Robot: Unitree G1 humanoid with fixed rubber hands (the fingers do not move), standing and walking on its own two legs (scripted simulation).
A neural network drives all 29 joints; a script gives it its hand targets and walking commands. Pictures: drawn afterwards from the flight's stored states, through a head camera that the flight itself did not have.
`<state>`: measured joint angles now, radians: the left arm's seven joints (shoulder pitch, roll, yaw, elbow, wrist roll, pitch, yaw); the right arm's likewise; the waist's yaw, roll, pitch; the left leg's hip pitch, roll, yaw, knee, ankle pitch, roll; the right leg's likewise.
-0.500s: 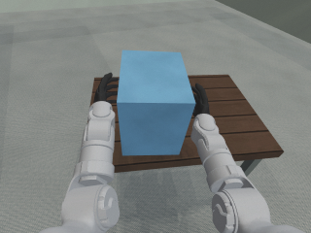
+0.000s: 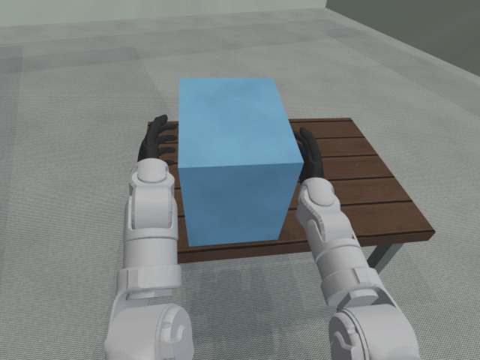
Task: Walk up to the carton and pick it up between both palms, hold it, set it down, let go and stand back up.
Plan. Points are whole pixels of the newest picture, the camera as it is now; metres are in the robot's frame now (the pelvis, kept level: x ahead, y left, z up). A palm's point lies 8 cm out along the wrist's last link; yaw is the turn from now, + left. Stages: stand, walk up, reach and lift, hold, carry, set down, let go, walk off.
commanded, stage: reach and lift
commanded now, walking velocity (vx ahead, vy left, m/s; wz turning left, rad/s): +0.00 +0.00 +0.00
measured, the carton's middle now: (230, 162) +0.43 -0.02 +0.12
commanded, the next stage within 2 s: hold in 0.70 s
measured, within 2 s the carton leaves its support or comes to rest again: neither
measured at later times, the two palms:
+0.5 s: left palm (161, 163) +0.38 +0.10 +0.17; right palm (319, 171) +0.36 -0.16 +0.16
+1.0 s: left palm (136, 172) +0.34 +0.13 +0.18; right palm (306, 170) +0.35 -0.13 +0.17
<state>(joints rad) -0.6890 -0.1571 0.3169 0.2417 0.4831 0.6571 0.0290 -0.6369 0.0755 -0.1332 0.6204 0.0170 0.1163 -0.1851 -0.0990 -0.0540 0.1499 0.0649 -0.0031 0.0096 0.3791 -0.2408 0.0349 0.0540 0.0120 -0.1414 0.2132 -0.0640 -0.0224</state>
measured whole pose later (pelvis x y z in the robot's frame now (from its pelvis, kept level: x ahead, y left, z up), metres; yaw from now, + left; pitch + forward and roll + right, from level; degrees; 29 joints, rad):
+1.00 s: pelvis +0.00 -0.01 +0.00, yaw +0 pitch -15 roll -1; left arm -0.56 -0.15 0.27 -0.10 0.49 0.80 -0.01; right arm -0.58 0.06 0.04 0.43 0.14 0.11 -0.24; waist -0.10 -0.07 0.21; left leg 0.13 0.00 0.00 0.36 -0.23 0.02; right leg 0.10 0.02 -0.15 0.24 -0.08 -0.04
